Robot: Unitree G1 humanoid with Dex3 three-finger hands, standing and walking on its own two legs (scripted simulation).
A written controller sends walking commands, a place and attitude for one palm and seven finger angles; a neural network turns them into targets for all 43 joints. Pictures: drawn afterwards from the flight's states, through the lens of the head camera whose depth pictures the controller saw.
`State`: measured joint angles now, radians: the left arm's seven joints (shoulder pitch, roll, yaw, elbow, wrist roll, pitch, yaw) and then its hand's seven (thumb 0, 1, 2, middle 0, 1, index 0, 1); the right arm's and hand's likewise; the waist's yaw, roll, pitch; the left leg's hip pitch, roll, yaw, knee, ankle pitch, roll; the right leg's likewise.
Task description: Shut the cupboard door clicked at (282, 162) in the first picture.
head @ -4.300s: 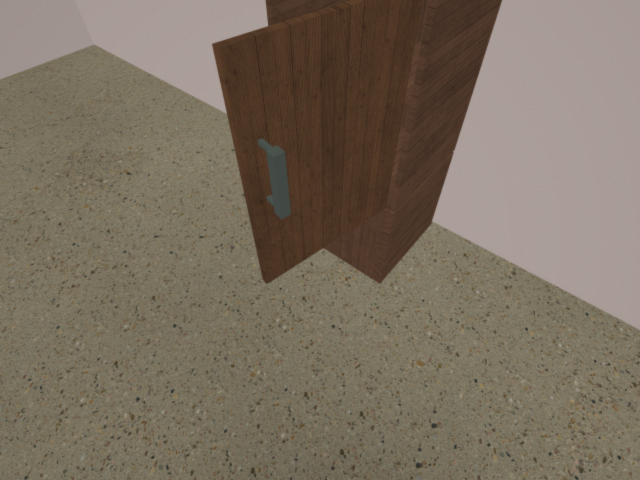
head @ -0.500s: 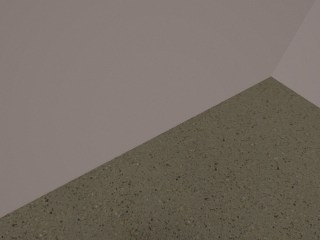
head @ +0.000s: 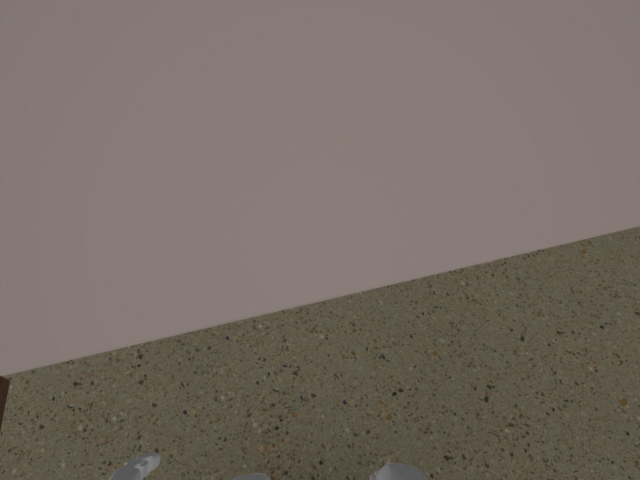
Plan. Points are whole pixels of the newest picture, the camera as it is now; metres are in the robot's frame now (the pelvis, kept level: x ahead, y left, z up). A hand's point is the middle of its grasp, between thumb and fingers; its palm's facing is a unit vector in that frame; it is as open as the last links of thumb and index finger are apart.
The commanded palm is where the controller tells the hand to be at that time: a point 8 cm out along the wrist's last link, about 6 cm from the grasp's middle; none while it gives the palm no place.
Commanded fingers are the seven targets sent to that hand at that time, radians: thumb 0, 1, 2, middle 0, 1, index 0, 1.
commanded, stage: turn to face it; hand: left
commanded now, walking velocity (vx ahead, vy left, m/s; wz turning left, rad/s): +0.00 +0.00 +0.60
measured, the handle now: out of the picture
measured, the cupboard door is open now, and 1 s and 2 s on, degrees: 79 79 79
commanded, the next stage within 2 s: none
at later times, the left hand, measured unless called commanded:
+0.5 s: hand out of the picture -0.01 +0.17 -0.18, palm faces +0.37 -0.90 -0.24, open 7.4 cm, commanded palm none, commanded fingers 0.00 0.90 0.90 -0.20 -0.30 -0.20 -0.30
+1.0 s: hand out of the picture -0.02 +0.12 -0.16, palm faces +0.60 -0.77 -0.21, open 7.4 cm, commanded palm none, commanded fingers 0.00 0.90 0.90 -0.20 -0.30 -0.20 -0.30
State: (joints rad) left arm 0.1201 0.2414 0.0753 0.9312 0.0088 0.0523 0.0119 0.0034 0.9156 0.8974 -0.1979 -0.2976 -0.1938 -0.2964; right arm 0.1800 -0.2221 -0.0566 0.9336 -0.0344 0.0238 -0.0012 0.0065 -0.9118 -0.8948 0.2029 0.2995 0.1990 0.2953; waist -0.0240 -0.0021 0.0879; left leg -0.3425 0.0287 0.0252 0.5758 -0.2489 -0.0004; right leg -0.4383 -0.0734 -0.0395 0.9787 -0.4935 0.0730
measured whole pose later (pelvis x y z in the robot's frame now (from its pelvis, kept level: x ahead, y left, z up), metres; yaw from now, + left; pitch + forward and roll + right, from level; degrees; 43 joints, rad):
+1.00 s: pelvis +0.03 -0.08 +0.00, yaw +38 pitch +0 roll +2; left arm 0.21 0.20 0.04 0.88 0.02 0.01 0.01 0.00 0.90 0.90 -0.20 -0.30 -0.20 -0.30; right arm 0.14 -0.23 -0.07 0.91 -0.01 0.08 0.04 0.01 -0.91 -0.90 0.20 0.30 0.20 0.29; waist -0.01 -0.05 0.12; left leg -0.34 0.00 0.09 0.69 -0.40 -0.05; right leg -0.25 -0.15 -0.17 0.57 -0.31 0.03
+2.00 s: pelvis +0.08 -0.08 +0.00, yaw +75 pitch +1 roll +0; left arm 0.14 0.26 0.06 0.85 0.01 0.03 0.01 0.00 0.91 0.90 -0.20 -0.30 -0.19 -0.30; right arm 0.18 -0.23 -0.07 0.91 -0.02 0.07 0.01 0.01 -0.91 -0.89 0.21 0.30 0.20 0.30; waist -0.02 0.02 0.09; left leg -0.35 -0.04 -0.12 0.58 -0.25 -0.02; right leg -0.30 -0.04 -0.02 0.60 -0.37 0.05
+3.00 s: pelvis +0.05 +0.00 +0.00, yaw +98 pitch +1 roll +1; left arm 0.38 0.17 0.06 1.06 0.03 -0.03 -0.01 0.00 0.90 0.90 -0.20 -0.30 -0.20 -0.30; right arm 0.16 -0.23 -0.05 0.98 -0.02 0.02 0.05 0.01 -0.91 -0.90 0.20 0.30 0.20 0.29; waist 0.05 -0.04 0.06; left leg -0.33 0.03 0.11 0.53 -0.28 0.00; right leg -0.09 -0.19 -0.14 0.49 -0.38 0.09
